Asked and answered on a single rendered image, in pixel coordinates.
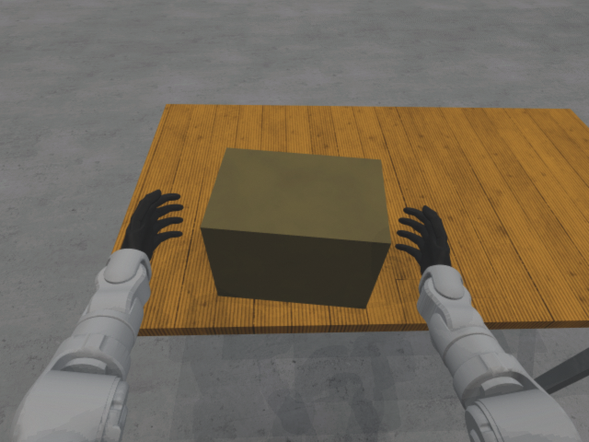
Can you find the left robot upper arm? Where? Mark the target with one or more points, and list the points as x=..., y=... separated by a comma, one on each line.
x=76, y=407

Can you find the robot left hand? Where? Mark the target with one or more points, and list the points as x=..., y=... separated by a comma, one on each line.
x=141, y=234

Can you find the robot right hand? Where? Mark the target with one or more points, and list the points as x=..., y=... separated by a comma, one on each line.
x=433, y=246

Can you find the robot right forearm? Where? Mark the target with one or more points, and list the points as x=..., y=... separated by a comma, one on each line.
x=479, y=366

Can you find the carton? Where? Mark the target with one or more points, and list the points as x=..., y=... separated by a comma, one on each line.
x=298, y=228

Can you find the robot left forearm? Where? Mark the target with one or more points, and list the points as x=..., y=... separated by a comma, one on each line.
x=104, y=336

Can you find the table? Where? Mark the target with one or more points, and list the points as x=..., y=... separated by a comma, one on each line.
x=510, y=185

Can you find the right robot upper arm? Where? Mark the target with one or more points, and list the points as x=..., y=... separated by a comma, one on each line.
x=524, y=416

